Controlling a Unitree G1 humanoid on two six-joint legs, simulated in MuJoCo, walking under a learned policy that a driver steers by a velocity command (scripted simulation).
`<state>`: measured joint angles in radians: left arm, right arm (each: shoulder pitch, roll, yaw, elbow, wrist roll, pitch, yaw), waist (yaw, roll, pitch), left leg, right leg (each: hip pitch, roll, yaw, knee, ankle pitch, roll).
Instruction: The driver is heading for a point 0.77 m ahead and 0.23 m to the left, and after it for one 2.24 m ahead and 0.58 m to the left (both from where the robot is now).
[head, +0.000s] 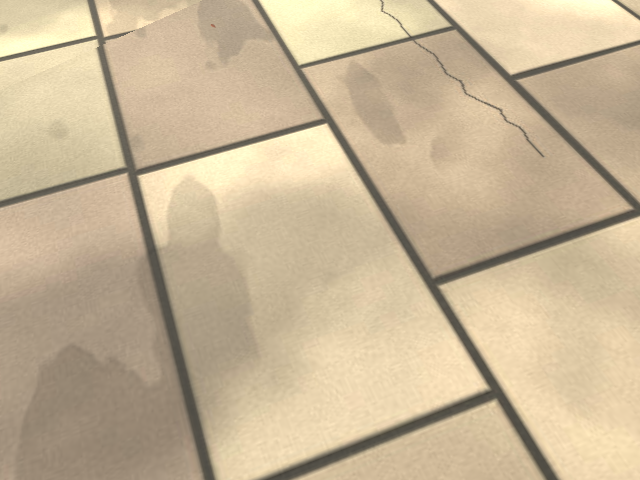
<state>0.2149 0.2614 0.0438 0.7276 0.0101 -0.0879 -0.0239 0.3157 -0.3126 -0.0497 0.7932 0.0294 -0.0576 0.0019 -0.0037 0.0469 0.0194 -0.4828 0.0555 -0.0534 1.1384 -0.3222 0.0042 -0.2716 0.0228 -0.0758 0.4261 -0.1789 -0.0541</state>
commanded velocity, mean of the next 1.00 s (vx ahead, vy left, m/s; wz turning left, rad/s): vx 0.50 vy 0.00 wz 0.47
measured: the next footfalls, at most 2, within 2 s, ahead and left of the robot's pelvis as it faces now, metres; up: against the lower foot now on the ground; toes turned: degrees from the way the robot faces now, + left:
left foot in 0.38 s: +0.35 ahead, +0.16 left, +0.00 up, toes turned +16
right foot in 0.86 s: +0.67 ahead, +0.05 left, +0.00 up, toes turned +31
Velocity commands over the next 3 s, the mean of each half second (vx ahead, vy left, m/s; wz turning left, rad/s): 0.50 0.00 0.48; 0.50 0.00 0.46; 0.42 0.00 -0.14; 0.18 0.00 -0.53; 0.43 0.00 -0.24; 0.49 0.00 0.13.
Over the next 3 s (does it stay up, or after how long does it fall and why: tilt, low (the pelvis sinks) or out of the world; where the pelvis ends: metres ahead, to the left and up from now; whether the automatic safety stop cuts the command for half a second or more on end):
stays up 1.33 0.26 0.00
